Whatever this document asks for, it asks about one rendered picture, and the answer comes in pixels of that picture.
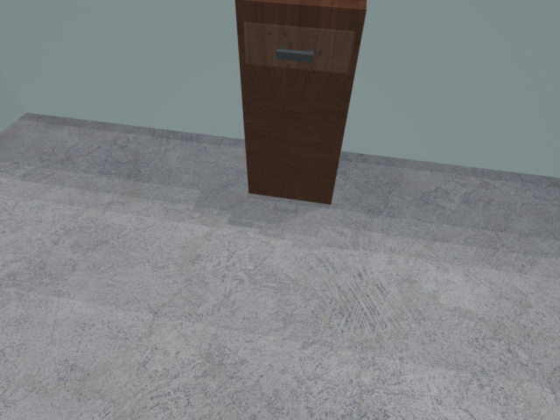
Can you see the cabinet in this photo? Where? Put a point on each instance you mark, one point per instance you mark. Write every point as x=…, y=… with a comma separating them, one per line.
x=295, y=119

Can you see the drawer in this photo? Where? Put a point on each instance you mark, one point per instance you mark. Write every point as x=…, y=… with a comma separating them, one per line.
x=332, y=48

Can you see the handle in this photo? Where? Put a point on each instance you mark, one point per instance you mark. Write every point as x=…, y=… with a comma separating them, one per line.
x=283, y=54

